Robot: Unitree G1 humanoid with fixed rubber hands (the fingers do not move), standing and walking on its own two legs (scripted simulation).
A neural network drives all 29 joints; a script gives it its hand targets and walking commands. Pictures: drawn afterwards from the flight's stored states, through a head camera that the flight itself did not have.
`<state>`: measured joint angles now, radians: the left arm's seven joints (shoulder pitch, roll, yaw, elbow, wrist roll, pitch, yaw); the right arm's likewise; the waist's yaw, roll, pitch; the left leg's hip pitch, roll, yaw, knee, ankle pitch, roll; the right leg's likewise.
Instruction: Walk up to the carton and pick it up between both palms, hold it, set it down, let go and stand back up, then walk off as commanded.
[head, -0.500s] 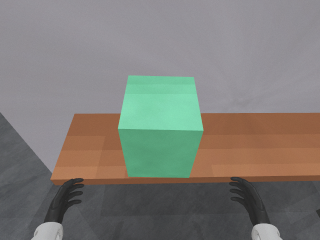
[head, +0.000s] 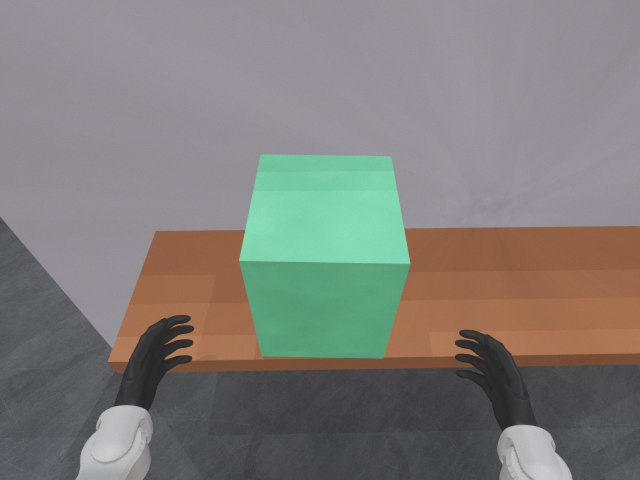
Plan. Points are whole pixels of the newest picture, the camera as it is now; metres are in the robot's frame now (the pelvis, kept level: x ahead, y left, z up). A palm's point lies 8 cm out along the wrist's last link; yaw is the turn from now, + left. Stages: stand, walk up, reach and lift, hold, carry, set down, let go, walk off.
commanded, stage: reach and lift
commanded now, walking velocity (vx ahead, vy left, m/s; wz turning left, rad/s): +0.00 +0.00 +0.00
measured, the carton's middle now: (324, 259) +0.43 +0.02 +0.00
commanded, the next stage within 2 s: none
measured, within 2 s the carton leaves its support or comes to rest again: neither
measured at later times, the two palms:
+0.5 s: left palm (160, 307) +0.28 +0.21 +0.08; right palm (494, 326) +0.27 -0.18 +0.07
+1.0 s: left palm (167, 221) +0.37 +0.21 +0.14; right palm (472, 243) +0.36 -0.16 +0.12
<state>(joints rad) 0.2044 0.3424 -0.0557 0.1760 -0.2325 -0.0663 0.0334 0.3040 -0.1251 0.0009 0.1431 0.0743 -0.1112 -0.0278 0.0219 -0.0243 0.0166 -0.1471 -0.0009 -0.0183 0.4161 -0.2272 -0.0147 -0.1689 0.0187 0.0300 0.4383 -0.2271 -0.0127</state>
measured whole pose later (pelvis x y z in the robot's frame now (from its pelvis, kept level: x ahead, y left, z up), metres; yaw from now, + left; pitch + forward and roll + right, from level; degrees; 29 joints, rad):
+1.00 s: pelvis -0.01 +0.00 +0.00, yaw +0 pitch -3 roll +0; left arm -0.59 0.34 0.02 0.37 -0.24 0.50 0.02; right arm -0.48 -0.17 0.00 0.37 0.17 0.31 -0.15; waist 0.02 -0.02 0.05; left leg -0.14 0.00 -0.02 0.40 -0.20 -0.01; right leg -0.17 0.02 0.03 0.43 -0.21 -0.01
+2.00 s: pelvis +0.01 +0.01 +0.00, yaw +0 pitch +5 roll +0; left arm -0.81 0.27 0.02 1.26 -0.24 -0.18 0.02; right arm -0.82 -0.20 -0.02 1.19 0.19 -0.08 -0.10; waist -0.03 -0.01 -0.07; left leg -0.28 0.00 -0.02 0.42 -0.22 -0.01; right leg -0.29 0.02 0.03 0.40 -0.20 -0.01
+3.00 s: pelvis +0.01 +0.02 -0.01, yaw +0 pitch +15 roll -1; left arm -0.83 0.10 0.22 1.35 0.03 -0.40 0.09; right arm -0.81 -0.02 -0.27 1.25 -0.06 -0.34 -0.12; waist -0.03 0.00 -0.16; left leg -0.53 0.00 -0.02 0.51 -0.24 0.00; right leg -0.51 0.02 0.03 0.43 -0.19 0.01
